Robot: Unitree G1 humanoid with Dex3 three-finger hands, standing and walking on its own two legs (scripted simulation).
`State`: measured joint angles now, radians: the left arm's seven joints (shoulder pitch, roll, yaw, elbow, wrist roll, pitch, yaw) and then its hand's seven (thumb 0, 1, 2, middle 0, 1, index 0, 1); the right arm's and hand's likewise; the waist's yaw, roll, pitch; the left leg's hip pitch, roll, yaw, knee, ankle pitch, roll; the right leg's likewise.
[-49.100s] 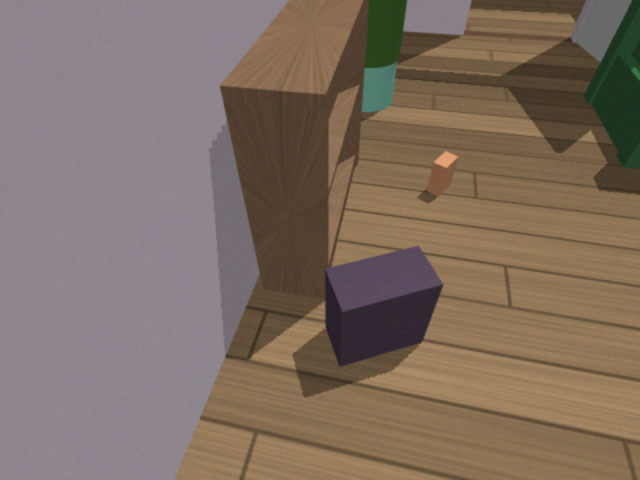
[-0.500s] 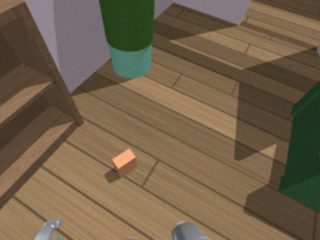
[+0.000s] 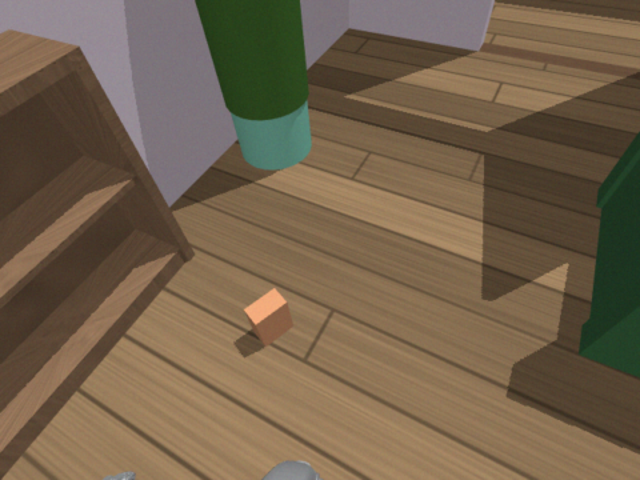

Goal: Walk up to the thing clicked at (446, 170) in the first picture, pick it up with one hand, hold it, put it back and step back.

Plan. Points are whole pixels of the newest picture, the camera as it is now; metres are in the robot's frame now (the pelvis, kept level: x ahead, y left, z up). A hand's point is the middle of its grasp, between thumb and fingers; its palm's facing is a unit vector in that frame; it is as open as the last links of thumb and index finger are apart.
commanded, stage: step back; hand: left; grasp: from above
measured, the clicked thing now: (270, 318) +0.67 +0.25 -0.68
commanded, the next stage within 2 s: none
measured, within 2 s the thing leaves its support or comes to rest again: neither
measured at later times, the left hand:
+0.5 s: hand out of the picture -0.08 +0.27 -0.16, palm faces +0.04 -0.92 -0.39, open 7.4 cm
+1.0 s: hand out of the picture -0.22 +0.24 -0.15, palm faces +0.08 -0.91 -0.41, open 7.4 cm
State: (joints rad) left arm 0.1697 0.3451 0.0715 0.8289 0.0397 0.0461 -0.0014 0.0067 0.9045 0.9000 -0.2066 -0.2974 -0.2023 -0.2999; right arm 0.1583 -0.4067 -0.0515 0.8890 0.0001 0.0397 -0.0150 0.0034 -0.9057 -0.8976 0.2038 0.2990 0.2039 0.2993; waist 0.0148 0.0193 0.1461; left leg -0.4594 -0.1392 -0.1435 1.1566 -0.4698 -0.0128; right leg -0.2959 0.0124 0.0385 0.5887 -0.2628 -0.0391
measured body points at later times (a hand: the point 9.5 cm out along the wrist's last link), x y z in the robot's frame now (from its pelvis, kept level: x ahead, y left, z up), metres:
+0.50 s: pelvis -0.16 -0.01 -0.01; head -0.10 +0.01 +0.44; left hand -0.08 +0.32 -0.13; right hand -0.02 -0.31 -0.11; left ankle -0.10 +0.12 -0.73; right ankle -0.20 -0.16 -0.68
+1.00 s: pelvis -0.34 -0.04 -0.02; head -0.27 -0.03 +0.42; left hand -0.23 +0.28 -0.13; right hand -0.23 -0.34 -0.14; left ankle -0.34 +0.07 -0.73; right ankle -0.23 -0.15 -0.72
